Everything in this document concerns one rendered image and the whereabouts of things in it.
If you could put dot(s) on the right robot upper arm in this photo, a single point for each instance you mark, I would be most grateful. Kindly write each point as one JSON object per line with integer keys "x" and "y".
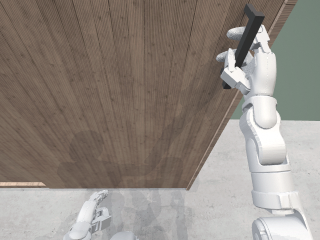
{"x": 279, "y": 228}

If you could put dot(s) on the robot right hand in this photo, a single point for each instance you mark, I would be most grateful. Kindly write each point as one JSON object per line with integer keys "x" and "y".
{"x": 261, "y": 70}

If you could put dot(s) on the robot left forearm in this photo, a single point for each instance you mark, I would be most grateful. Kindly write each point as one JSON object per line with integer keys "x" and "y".
{"x": 79, "y": 231}

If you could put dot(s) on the robot right forearm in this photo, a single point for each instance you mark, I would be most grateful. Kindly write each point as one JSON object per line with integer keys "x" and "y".
{"x": 268, "y": 161}

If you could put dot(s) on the handle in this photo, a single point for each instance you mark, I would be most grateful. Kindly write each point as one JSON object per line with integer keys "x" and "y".
{"x": 255, "y": 20}

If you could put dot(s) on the robot left hand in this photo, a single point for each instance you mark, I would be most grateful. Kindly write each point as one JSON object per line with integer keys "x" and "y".
{"x": 99, "y": 219}

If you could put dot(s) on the wardrobe door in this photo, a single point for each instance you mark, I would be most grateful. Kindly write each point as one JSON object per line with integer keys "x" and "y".
{"x": 11, "y": 171}
{"x": 115, "y": 94}

